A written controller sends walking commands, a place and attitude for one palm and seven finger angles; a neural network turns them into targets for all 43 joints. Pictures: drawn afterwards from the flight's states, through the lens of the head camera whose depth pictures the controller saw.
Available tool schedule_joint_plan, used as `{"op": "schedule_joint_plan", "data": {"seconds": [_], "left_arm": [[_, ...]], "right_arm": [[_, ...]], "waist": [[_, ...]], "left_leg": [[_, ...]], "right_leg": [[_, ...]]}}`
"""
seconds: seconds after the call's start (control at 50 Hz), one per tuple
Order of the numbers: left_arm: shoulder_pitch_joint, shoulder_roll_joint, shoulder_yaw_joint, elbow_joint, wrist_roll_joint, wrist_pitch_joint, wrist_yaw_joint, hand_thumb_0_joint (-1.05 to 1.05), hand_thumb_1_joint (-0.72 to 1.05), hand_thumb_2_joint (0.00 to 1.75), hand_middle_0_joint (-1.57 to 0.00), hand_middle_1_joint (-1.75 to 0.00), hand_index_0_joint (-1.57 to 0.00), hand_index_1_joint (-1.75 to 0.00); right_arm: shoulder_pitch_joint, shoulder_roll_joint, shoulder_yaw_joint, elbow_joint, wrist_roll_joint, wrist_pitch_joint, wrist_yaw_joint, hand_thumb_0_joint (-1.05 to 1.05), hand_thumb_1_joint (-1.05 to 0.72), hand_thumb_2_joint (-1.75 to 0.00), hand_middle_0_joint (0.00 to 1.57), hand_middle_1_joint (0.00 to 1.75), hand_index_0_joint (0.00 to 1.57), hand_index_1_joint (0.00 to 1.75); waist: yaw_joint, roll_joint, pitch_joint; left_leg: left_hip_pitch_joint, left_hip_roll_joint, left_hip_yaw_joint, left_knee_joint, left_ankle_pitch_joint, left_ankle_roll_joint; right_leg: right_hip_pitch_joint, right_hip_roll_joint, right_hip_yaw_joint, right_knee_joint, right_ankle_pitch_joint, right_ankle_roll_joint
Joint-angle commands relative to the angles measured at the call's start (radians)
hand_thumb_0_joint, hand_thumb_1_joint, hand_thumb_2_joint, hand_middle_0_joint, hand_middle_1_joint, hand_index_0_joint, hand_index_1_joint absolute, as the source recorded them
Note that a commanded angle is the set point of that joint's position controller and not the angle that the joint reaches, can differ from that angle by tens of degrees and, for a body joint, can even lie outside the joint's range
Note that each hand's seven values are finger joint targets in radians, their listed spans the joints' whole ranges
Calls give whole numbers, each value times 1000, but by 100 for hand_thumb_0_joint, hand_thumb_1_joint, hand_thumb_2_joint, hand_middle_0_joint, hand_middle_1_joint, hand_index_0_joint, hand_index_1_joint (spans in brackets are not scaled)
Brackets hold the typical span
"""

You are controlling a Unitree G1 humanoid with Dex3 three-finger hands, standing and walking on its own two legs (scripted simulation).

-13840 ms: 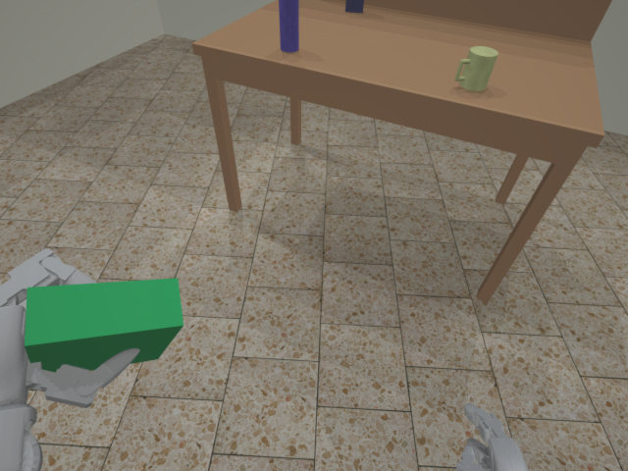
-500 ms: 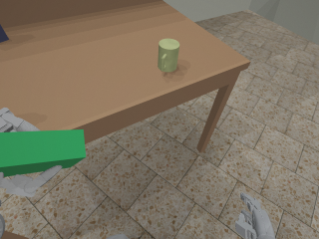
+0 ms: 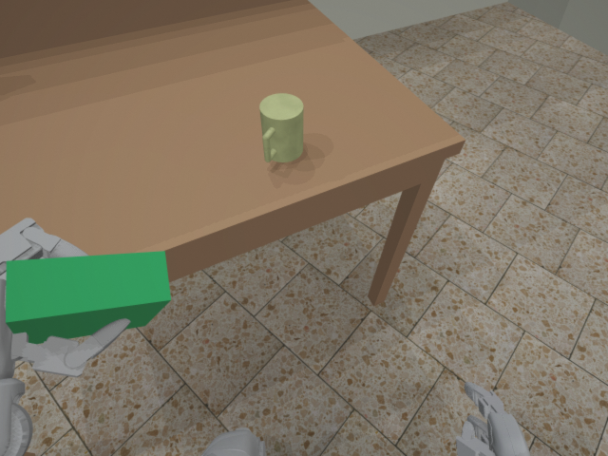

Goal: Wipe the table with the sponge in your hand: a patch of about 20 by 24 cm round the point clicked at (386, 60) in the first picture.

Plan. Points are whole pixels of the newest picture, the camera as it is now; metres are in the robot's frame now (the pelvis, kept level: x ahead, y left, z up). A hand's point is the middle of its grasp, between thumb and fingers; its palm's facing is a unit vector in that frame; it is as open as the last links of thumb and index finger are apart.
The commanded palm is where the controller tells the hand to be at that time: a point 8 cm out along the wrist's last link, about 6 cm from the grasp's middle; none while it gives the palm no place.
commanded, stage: take the last steps up to it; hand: left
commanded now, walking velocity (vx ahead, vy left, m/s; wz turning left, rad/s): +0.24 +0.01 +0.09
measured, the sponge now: (112, 297) +0.24 +0.21 +0.14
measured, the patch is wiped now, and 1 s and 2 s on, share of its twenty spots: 0.00 0.00 0.00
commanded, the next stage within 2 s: come to a stop and stand still in 0.52 s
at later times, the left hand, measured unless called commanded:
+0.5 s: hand (162, 241) +0.30 +0.17 +0.15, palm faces +0.43 -0.79 -0.44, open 9.2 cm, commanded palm +0.24 +0.22 +0.17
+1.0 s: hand (155, 225) +0.31 +0.18 +0.16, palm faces +0.45 -0.79 -0.42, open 9.2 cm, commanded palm +0.26 +0.22 +0.17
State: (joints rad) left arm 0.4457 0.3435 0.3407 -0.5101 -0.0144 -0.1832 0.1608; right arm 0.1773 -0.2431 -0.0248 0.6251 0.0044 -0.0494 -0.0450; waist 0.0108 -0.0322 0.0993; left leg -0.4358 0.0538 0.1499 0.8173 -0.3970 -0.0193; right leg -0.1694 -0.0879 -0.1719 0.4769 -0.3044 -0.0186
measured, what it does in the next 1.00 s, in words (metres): walks ahead: left foot, then right foot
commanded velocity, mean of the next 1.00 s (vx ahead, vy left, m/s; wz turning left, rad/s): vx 0.07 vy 0.01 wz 0.06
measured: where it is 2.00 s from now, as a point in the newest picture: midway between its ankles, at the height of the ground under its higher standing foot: outside the picture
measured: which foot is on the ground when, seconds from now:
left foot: up 0.00-0.06, down 0.08-0.40, up 0.42-0.74, down 0.76-1.00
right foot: down 0.00-0.08, up 0.10-0.36, down 0.38-0.76, up 0.78-1.00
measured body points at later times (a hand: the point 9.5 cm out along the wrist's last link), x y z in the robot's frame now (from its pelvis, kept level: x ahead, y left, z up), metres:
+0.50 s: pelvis +0.09 -0.07 -0.01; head +0.12 -0.09 +0.43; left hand +0.27 +0.21 +0.18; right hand +0.26 -0.28 -0.13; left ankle +0.05 +0.06 -0.67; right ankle +0.12 -0.17 -0.74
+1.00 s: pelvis +0.11 -0.07 -0.01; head +0.14 -0.07 +0.44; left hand +0.28 +0.22 +0.19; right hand +0.31 -0.26 -0.09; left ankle +0.14 +0.06 -0.74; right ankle +0.12 -0.17 -0.73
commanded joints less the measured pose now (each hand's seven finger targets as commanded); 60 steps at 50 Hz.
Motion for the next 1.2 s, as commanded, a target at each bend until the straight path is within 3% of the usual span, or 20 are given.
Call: {"op": "schedule_joint_plan", "data": {"seconds": [0.0,0.04,0.06,0.08,0.22,0.32,0.34,0.38,0.44,0.5,0.66,0.72,0.76,0.86,0.98,1.0,1.02,1.06,1.12,1.18], "left_arm": [[0,196,153,-300,-19,-70,39,0,10,130,-120,-160,-120,-160],[38,204,169,-323,-29,-79,40,0,10,130,-120,-160,-120,-160],[52,188,154,-354,-30,-88,40,0,10,130,-120,-160,-120,-160],[42,212,163,-338,-21,-91,39,0,10,130,-120,-160,-120,-160],[61,173,152,-291,-32,-75,3,0,10,130,-120,-160,-120,-160],[-4,151,117,-202,-22,-62,0,0,10,130,-120,-160,-120,-160],[-34,166,119,-191,-17,-57,1,0,10,130,-120,-160,-120,-160],[-68,232,148,-166,-5,-45,10,0,10,130,-120,-160,-120,-160],[-135,248,165,-175,-18,-50,-4,0,10,130,-120,-160,-120,-160],[-37,223,170,-157,-5,-82,0,0,10,130,-120,-160,-120,-160],[99,180,160,-287,-19,-84,29,0,10,130,-120,-160,-120,-160],[50,196,163,-324,-24,-80,32,0,10,130,-120,-160,-120,-160],[47,194,144,-288,-19,-90,19,0,10,130,-120,-160,-120,-160],[-46,191,113,-324,-10,-74,10,0,10,130,-120,-160,-120,-160],[-14,168,100,-264,-16,-36,5,0,10,130,-120,-160,-120,-160],[-967,942,686,-335,95,-123,-19,0,10,130,-120,-160,-120,-160],[-475,359,265,151,14,-58,-66,0,10,130,-120,-160,-120,-160],[-347,261,224,177,-18,-57,-57,0,10,130,-120,-160,-120,-160],[-127,172,127,-2,-44,-52,-69,0,10,130,-120,-160,-120,-160],[-46,147,78,-74,-39,-25,-73,0,10,130,-120,-160,-120,-160]], "right_arm": [[-55,-33,-27,-198,-3,-50,-1,0,-90,-90,20,30,20,30],[-31,-77,-54,-216,6,-39,-13,0,-90,-90,20,30,20,30],[-34,-83,-58,-223,9,-32,-7,0,-90,-90,20,30,20,30],[-41,-77,-53,-235,14,-35,2,0,-90,-90,20,30,20,30],[-35,-74,-40,-196,16,-62,5,0,-90,-90,20,30,20,30],[-36,-68,-32,-180,17,-75,-9,0,-90,-90,20,30,20,30],[-40,-60,-30,-174,20,-73,-16,0,-90,-90,20,30,20,30],[-66,-24,-14,-188,10,-67,-21,0,-90,-90,20,30,20,30],[-97,-54,-21,-154,10,-69,-17,0,-90,-90,20,30,20,30],[-102,-31,0,-122,-5,-44,-14,0,-90,-90,20,30,20,30],[-67,-27,-17,-190,-9,-38,-6,0,-90,-90,20,30,20,30],[-52,-72,-42,-209,0,-24,-20,0,-90,-90,20,30,20,30],[-35,-87,-54,-214,10,-35,-14,0,-90,-90,20,30,20,30],[-29,-77,-34,-184,-4,-73,2,0,-90,-90,20,30,20,30],[-42,-71,-11,-183,2,-97,5,0,-90,-90,20,30,20,30],[56,-121,-71,-118,-80,-158,8,0,-90,-90,20,30,20,30],[33,29,-2,-125,-29,-149,11,0,-90,-90,20,30,20,30],[15,-41,-21,-180,3,-171,2,0,-90,-90,20,30,20,30],[-50,-69,-12,-199,10,-140,25,0,-90,-90,20,30,20,30],[-83,-59,2,-222,14,-122,25,0,-90,-90,20,30,20,30]], "waist": [[3,-65,-256],[-26,133,-297],[-16,338,-309],[-15,345,-266],[-2,295,-177],[1,174,-191],[1,102,-193],[7,-327,-177],[-1,-185,-141],[-9,-74,-165],[3,-84,-266],[-9,108,-270],[6,255,-224],[-15,305,-241],[-11,238,-196],[86,23,-133],[9,-143,-238],[15,-95,-272],[40,-42,-261],[30,-99,-196]], "left_leg": [[152,-51,79,-340,180,10],[434,70,-84,-423,343,73],[589,287,-388,-407,636,194],[572,381,-544,-449,699,266],[265,224,-147,-483,455,174],[200,180,-88,-317,243,109],[175,138,-52,-233,138,86],[-136,-44,-17,196,-205,13],[-167,12,-166,429,-102,0],[-123,19,-126,324,-1,-11],[129,-36,-12,-288,153,-2],[329,125,-163,-427,567,49],[369,312,-360,-450,861,159],[439,230,-214,-406,914,120],[229,202,-179,-440,463,90],[-14,136,-85,-171,402,65],[113,-32,-92,-101,263,21],[173,-40,-85,-276,191,7],[258,-7,-115,-311,354,47],[208,-12,-120,-288,177,45]], "right_leg": [[203,-167,122,19,551,-92],[-10,-94,72,281,378,-15],[-267,23,43,471,-98,33],[-381,61,116,621,-353,25],[-246,9,58,362,-72,54],[-8,57,-22,39,33,69],[32,30,11,-36,78,61],[149,-300,525,-190,240,-92],[57,-344,531,-223,160,-142],[78,-264,251,-157,467,-112],[171,-207,148,-16,612,-77],[11,-71,82,152,326,25],[-194,31,115,334,-303,43],[-201,58,110,262,-114,45],[19,73,86,5,1,50],[22,-19,293,-93,305,-10],[20,-125,400,-101,572,-115],[88,-130,355,-38,744,-78],[12,-47,271,-71,387,50],[-74,-58,291,-190,40,44]]}}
